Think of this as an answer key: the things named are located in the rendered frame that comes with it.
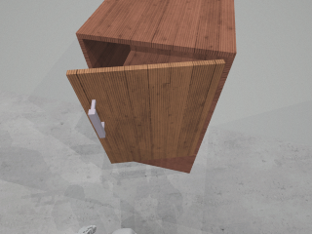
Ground cupboard door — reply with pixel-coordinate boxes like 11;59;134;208
66;59;226;164

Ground handle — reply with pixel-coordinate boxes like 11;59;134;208
88;99;106;138

